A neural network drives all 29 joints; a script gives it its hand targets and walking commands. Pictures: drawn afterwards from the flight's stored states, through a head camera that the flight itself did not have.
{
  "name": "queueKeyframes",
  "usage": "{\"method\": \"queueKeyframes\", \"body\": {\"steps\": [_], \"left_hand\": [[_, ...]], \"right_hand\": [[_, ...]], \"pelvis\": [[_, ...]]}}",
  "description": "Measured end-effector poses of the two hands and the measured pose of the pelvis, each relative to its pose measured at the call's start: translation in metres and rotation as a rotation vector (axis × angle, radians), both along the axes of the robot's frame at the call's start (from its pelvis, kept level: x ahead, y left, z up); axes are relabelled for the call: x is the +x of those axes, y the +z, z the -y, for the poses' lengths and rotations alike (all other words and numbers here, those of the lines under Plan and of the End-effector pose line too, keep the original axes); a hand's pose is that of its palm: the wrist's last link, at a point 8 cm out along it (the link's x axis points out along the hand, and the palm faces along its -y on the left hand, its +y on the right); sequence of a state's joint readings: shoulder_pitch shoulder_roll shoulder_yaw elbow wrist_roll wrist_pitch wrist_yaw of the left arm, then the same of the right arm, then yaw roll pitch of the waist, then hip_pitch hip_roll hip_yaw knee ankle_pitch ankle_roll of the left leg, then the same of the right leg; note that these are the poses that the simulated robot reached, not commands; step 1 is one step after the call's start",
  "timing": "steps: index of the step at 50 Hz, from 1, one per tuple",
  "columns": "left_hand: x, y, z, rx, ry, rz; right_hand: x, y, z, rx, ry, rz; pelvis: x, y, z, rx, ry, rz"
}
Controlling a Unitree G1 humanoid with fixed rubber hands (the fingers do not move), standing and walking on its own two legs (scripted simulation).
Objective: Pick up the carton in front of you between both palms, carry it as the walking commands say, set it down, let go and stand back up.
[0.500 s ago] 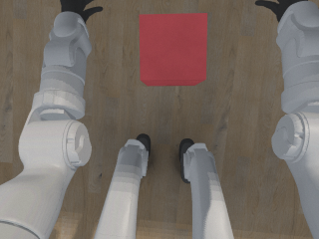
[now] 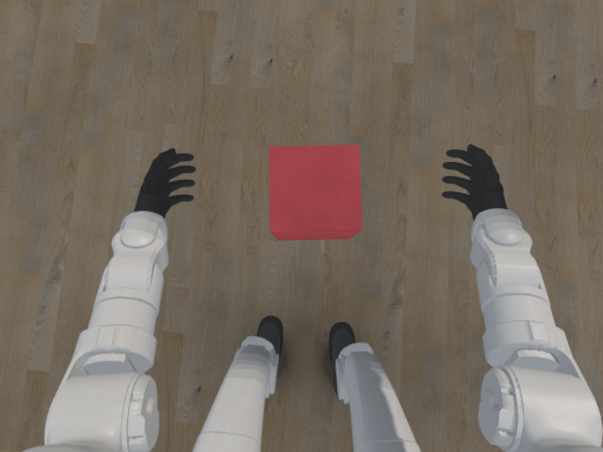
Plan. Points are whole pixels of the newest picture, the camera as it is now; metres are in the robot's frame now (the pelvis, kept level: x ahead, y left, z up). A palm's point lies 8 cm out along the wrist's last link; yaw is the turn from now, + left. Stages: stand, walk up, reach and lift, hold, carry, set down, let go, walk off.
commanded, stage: let go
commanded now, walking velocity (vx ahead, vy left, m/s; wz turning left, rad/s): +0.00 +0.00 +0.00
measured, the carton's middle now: (313, 198) +0.50 +0.00 -0.58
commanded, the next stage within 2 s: stand in 1.00 s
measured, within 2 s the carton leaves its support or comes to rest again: neither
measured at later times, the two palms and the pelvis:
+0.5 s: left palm (80, 357) +0.22 +0.23 -0.01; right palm (547, 358) +0.24 -0.23 -0.01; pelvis +0.05 +0.00 +0.06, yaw +1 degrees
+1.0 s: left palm (72, 373) +0.21 +0.23 +0.00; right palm (558, 392) +0.21 -0.23 +0.00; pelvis +0.05 +0.00 +0.06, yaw +1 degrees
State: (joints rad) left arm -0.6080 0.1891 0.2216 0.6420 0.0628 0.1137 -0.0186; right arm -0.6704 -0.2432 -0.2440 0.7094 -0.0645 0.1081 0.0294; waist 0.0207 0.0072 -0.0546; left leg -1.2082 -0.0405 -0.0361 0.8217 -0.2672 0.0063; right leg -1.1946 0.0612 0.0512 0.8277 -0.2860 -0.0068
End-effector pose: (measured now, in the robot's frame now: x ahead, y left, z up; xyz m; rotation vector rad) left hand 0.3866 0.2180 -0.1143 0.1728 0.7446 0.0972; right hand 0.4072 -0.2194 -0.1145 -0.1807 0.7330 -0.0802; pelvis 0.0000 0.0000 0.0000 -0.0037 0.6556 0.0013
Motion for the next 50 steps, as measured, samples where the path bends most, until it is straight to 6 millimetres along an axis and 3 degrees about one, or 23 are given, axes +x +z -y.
{"method": "queueKeyframes", "body": {"steps": [7,19,26,34,50], "left_hand": [[-0.045,0.034,-0.009,-0.011,-0.001,-0.008],[-0.135,0.084,-0.016,-0.016,0.011,-0.033],[-0.173,0.106,-0.017,-0.014,0.007,-0.039],[-0.182,0.113,-0.015,-0.019,-0.01,-0.044],[-0.181,0.115,-0.017,0.012,-0.002,-0.074]], "right_hand": [[-0.042,0.033,0.0,0.008,0.008,-0.006],[-0.133,0.079,0.005,0.011,0.012,-0.034],[-0.176,0.102,0.01,0.008,0.013,-0.043],[-0.196,0.113,0.013,0.012,0.013,-0.056],[-0.199,0.111,0.011,0.007,0.003,-0.063]], "pelvis": [[0.016,0.021,-0.003,0.0,0.003,0.109],[0.036,0.052,-0.003,0.004,0.009,0.376],[0.047,0.064,-0.001,0.008,0.009,0.547],[0.05,0.066,0.001,0.012,0.01,0.682],[0.047,0.064,0.0,0.012,0.011,0.75]]}}
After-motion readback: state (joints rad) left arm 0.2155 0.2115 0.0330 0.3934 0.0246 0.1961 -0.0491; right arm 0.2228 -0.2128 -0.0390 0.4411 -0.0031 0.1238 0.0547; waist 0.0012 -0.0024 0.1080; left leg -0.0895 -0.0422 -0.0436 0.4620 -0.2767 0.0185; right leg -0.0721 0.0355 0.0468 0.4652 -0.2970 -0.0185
